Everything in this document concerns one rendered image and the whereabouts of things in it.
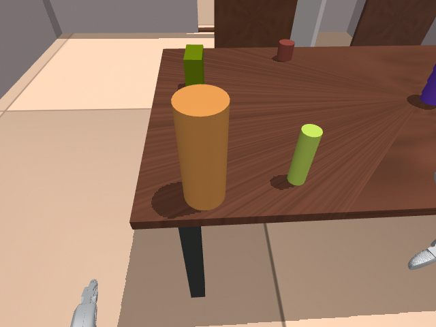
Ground right robot hand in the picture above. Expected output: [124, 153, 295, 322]
[408, 171, 436, 270]

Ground left robot hand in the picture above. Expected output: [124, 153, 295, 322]
[70, 279, 98, 327]

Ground table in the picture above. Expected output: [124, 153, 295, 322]
[129, 45, 436, 298]

